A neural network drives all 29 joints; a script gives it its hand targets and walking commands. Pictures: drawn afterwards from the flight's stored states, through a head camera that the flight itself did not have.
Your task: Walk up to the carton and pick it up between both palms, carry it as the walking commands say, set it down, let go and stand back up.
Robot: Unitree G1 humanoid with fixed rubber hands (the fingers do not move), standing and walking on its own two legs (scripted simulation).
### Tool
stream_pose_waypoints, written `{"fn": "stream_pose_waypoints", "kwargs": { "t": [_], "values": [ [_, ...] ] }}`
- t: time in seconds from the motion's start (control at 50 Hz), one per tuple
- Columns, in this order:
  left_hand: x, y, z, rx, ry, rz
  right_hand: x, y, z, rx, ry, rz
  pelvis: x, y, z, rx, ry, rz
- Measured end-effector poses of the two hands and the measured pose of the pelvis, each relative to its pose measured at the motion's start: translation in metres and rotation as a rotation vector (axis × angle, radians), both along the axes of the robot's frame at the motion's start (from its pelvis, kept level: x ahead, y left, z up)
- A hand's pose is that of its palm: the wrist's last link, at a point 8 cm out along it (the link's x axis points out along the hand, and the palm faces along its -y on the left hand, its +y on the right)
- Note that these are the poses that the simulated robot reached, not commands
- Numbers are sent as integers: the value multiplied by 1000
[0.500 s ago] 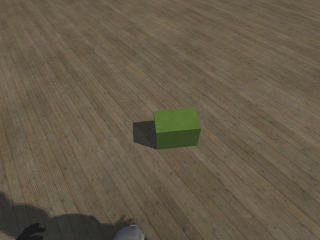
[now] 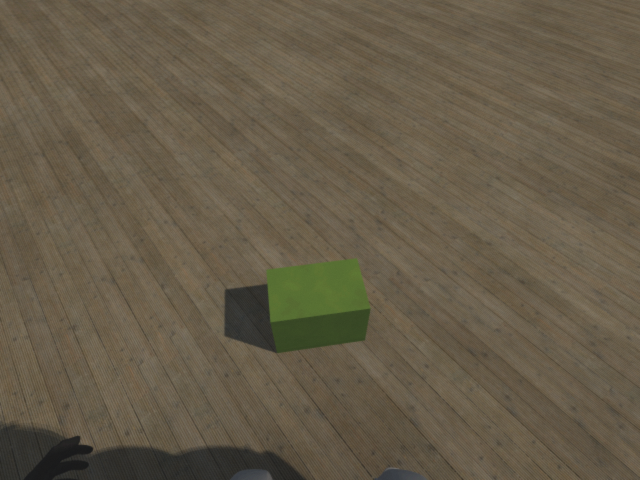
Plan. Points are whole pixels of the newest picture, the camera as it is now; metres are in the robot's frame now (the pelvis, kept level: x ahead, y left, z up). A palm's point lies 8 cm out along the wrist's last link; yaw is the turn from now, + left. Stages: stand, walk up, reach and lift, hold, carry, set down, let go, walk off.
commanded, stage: walk up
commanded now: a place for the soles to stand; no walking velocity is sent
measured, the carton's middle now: (316, 305) +0.72 +0.03 -0.64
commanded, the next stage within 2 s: none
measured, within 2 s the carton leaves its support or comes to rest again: neither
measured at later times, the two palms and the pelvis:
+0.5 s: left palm (113, 386) +0.25 +0.30 -0.07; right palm (604, 373) +0.26 -0.37 -0.05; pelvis +0.18 -0.03 +0.01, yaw +2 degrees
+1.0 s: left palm (135, 336) +0.33 +0.31 -0.08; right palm (532, 291) +0.42 -0.34 -0.09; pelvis +0.27 -0.03 +0.00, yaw +3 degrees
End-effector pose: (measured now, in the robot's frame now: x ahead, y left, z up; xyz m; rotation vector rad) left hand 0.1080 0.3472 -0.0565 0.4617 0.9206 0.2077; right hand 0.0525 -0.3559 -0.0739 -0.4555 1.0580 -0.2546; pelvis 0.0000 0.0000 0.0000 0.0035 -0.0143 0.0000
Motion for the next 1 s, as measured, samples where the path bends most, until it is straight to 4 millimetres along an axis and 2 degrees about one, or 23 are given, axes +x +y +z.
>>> {"fn": "stream_pose_waypoints", "kwargs": {
  "t": [0.08, 0.16, 0.24, 0.3, 0.36, 0.46, 0.52, 0.56, 0.62, 0.74, 0.86, 1.0],
  "values": [
    [-4, 0, 12, 23, 33, 77, 51, 9, -2, 49, 4, 68, 29, -7, 10, -8, 2, 18],
    [-10, -1, 13, 19, 95, 120, 103, 19, 2, 82, -2, 126, 57, -11, 16, -5, 3, 27],
    [-5, 1, 1, -3, 157, 147, 161, 28, 10, 81, -49, 166, 88, -8, 15, 0, 1, 31],
    [15, 1, -16, -20, 179, 142, 196, 26, 14, 39, -113, 175, 111, -3, 5, 7, -3, 34],
    [53, -12, -23, -39, 161, 114, 209, 18, 21, 20, -136, 136, 130, -6, 6, 16, -11, 34],
    [121, -36, -18, -71, 116, 48, 209, -7, 26, 1, -87, 81, 163, -18, 12, 18, -4, 28],
    [154, -44, -13, -47, 93, 30, 213, -25, 17, 8, -55, 55, 185, -30, 9, 11, -3, 31],
    [172, -45, -13, -5, 68, 36, 221, -34, 4, 16, -29, 50, 200, -40, 1, 7, -5, 35],
    [184, -43, -5, 36, 49, 69, 241, -31, -11, 41, 8, 48, 216, -46, -1, 2, -2, 49],
    [187, -34, 9, 81, 80, 133, 287, -13, -22, 90, 46, 95, 241, -45, 5, 7, -5, 59],
    [198, -24, -13, 67, 132, 146, 325, -1, -27, 71, 21, 103, 257, -34, -5, 13, -7, 60],
    [226, -42, -28, -2, 132, 133, 366, 11, -15, 87, -43, 84, 271, -31, 0, -8, -7, 60]
  ]
}}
